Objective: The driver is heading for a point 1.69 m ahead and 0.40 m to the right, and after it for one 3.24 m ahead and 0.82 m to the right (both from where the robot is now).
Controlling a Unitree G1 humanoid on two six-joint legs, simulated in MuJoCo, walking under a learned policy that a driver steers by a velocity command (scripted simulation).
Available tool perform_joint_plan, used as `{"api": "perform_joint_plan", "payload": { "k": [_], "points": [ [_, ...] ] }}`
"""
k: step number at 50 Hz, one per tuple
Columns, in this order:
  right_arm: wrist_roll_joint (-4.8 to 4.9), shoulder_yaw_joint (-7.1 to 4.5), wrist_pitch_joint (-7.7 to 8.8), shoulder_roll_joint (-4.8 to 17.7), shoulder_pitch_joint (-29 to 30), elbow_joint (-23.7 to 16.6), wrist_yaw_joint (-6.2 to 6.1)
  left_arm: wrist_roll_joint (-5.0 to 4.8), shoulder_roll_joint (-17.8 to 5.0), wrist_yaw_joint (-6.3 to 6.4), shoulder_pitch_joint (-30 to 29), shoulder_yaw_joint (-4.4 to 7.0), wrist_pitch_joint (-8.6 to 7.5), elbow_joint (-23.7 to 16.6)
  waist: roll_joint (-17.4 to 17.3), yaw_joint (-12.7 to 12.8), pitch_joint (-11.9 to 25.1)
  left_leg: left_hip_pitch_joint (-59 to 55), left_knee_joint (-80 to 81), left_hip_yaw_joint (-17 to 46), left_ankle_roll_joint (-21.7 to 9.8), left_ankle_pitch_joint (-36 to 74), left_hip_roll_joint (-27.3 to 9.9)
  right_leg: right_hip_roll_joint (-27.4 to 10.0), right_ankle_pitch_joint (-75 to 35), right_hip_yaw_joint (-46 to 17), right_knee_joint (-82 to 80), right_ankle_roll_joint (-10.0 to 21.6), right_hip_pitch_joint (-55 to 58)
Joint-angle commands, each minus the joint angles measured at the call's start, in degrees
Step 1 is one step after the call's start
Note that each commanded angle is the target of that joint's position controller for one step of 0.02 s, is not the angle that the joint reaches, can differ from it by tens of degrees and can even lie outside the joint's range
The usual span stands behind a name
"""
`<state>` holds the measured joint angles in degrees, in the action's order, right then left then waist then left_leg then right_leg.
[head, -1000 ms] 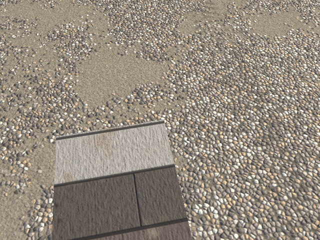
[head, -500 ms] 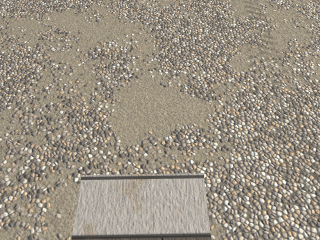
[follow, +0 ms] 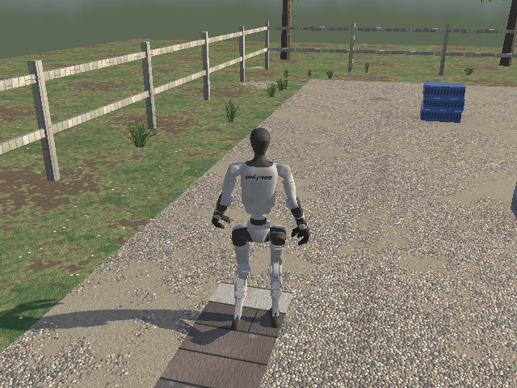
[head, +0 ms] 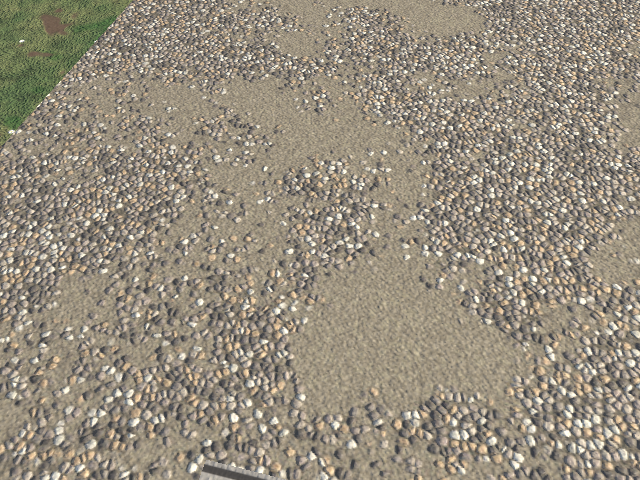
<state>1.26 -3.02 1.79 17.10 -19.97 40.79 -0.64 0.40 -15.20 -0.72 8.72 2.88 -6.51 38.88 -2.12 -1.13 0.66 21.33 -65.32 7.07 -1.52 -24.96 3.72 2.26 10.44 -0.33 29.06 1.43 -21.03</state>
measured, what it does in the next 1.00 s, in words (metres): walks ahead, turning right: left foot, then right foot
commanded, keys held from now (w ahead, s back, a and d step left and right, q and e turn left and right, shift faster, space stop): w+e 0.98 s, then w+q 0.02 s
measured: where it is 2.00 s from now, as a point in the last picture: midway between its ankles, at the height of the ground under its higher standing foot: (442, 274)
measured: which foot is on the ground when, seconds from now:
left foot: up 0.00-0.32, down 0.34-0.84, up 0.86-1.00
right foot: down 0.00-0.34, up 0.36-0.82, down 0.84-1.00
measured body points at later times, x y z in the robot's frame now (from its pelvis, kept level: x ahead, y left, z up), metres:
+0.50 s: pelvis +0.25 +0.03 +0.01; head +0.26 +0.04 +0.46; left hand +0.36 +0.31 -0.11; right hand +0.35 -0.25 -0.08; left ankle +0.28 +0.14 -0.73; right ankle +0.19 -0.10 -0.65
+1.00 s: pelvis +0.48 -0.10 +0.00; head +0.51 -0.13 +0.45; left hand +0.71 +0.09 -0.09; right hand +0.47 -0.41 -0.11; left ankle +0.52 +0.07 -0.64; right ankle +0.49 -0.18 -0.73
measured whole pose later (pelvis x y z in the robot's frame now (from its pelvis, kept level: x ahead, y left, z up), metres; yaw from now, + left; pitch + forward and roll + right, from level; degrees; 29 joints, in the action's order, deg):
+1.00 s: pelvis +0.48 -0.10 +0.00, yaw -28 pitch +2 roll +1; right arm 0.0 -3.2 6.3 17.5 -11.0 42.2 0.0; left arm -0.4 -16.5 -1.8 14.6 3.6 -2.3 38.1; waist -1.2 0.4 -3.4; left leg 28.8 -65.9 2.4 0.7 -19.7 -4.7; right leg 5.3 9.7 -1.1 27.3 5.6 -18.9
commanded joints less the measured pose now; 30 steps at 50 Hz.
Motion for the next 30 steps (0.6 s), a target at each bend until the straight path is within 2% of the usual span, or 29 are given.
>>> {"api": "perform_joint_plan", "payload": {
  "k": [1,3,4,6,8,11,13,15,16,17,18,19,20,21,22,23,24,26,30],
  "points": [
    [-0.73,-1.40,1.57,5.01,5.25,-6.65,0.39,0.40,-5.79,-0.07,7.04,1.50,0.27,-0.15,6.58,3.14,-1.00,20.28,-2.49,0.88,0.58,5.61,-6.95,-15.99,0.95,-21.52,-15.28,10.16,16.80],
    [-0.85,-0.81,1.80,2.91,4.52,-6.45,0.81,-0.28,-5.64,-0.36,6.89,1.36,0.17,0.79,8.42,1.50,-0.74,17.60,2.82,-2.12,0.96,5.91,-7.77,-14.07,-5.40,-18.19,-16.93,11.35,14.03],
    [-1.16,-0.50,1.95,2.30,5.52,-6.69,0.89,-0.71,-6.48,-0.39,7.13,1.56,0.18,1.17,8.32,1.47,-0.85,17.26,6.31,-3.21,1.38,6.28,-7.90,-13.87,-8.61,-16.98,-17.53,12.13,13.33],
    [-1.71,0.32,2.66,0.96,9.39,-7.71,1.03,-1.33,-8.66,-0.13,7.27,2.16,0.57,1.77,7.48,2.17,-0.98,15.40,15.20,-4.55,2.14,10.07,-7.94,-13.16,-12.53,-14.50,-18.11,12.43,12.00],
    [-1.40,0.81,3.29,0.26,13.37,-8.16,1.39,-1.69,-10.18,0.19,8.42,2.59,1.13,2.60,7.20,3.42,-1.03,11.08,23.94,-5.34,2.76,16.54,-6.66,-11.82,-12.83,-11.91,-17.89,11.44,10.05],
    [-0.58,0.47,3.89,1.66,17.83,-8.90,1.92,-2.14,-11.01,0.37,11.97,2.73,1.89,4.09,7.73,4.99,-0.87,6.22,31.16,-5.40,3.36,22.44,-4.56,-12.31,-11.12,-12.65,-16.56,10.52,10.15],
    [-0.29,-0.07,4.36,2.93,19.21,-9.59,2.18,-2.40,-11.08,0.57,13.30,2.75,2.40,4.70,8.07,4.64,-0.87,3.40,34.87,-4.56,2.57,22.20,-4.13,-13.36,-7.94,-15.12,-14.73,9.44,11.30],
    [-0.28,-0.93,4.73,4.27,16.43,-8.88,2.06,-2.41,-11.07,0.88,12.93,2.75,2.83,4.80,8.15,2.01,0.06,-3.85,38.91,-4.82,1.04,22.18,-3.98,-13.02,-6.15,-16.11,-11.31,7.56,10.60],
    [-0.60,-1.79,4.74,5.63,12.14,-7.67,1.63,-2.07,-9.87,0.95,12.99,2.37,2.87,4.70,7.81,-0.19,2.14,-11.26,40.18,-5.24,-0.18,21.08,-4.15,-10.86,-8.19,-15.12,-6.94,6.16,8.75],
    [-1.51,-2.83,4.80,8.31,4.79,-6.80,0.97,-1.42,-7.04,0.83,11.83,1.39,2.60,3.74,5.34,-4.09,7.22,-22.77,39.64,0.12,-2.97,20.04,-10.43,-7.40,-5.61,-12.49,4.54,3.93,3.19],
    [-2.60,-4.14,4.06,13.42,-2.65,-6.05,0.41,-1.00,-2.07,0.94,15.23,-0.16,1.84,1.90,-7.73,-5.35,15.76,-41.31,40.37,17.12,-9.14,16.41,-24.04,-0.95,11.37,-5.05,24.12,0.22,-13.14],
    [-2.15,-4.07,3.45,12.19,-5.30,-4.35,0.86,-2.42,-4.30,1.09,17.15,0.16,1.39,1.18,-15.33,-4.95,17.55,-41.78,46.35,33.11,-13.84,3.83,-28.99,-1.09,23.73,-5.89,36.17,-0.57,-22.90],
    [-1.43,-2.97,3.44,8.30,-2.62,-4.34,0.96,-3.16,-8.60,1.13,14.50,1.49,1.70,1.65,-8.96,-4.73,9.89,-35.48,48.07,28.22,-12.37,-1.32,-26.85,-4.07,19.53,-7.63,41.44,-0.60,-26.20],
    [-1.25,-2.20,3.44,5.88,0.55,-4.51,1.05,-2.87,-8.87,1.07,11.51,1.74,2.14,1.31,-6.46,-3.72,5.06,-29.32,49.21,20.77,-10.68,1.36,-24.32,-5.70,15.03,-6.47,41.93,-0.65,-26.08],
    [-1.43,-1.54,3.51,3.92,3.87,-4.35,1.26,-2.37,-8.10,1.02,10.33,1.81,2.66,1.31,-4.84,-2.06,1.86,-23.63,51.08,15.16,-9.91,6.31,-21.79,-7.04,11.57,-5.89,40.48,-1.00,-24.43],
    [-1.74,-1.23,3.71,2.60,6.12,-4.02,1.39,-2.05,-7.29,0.92,9.83,1.98,3.27,1.18,-5.37,-0.53,-0.40,-19.12,52.87,10.64,-9.33,11.05,-20.11,-8.37,9.16,-6.09,38.62,-1.22,-22.45],
    [-1.91,-1.37,3.98,2.59,7.53,-3.66,1.41,-2.09,-6.09,0.74,9.97,1.85,3.87,1.06,-5.82,0.64,-1.51,-15.64,54.53,6.98,-8.96,14.55,-19.24,-9.10,7.45,-5.83,37.65,-1.48,-20.06],
    [-1.89,-1.95,4.71,3.40,8.01,-2.69,1.29,-1.87,-4.40,0.54,8.82,1.57,4.58,0.27,-4.31,1.39,-2.05,-13.69,56.38,1.77,-9.60,21.82,-19.06,-9.32,3.88,-5.44,36.14,-2.20,-19.54],
    [-1.83,-2.87,4.79,5.79,7.08,-0.35,0.68,-1.52,-3.18,-0.32,3.74,1.00,4.63,-1.71,-1.75,0.63,-2.73,-14.99,57.15,-6.67,-9.25,28.35,-18.51,-9.37,-6.17,-4.64,24.67,-2.48,-19.71]
  ]
}}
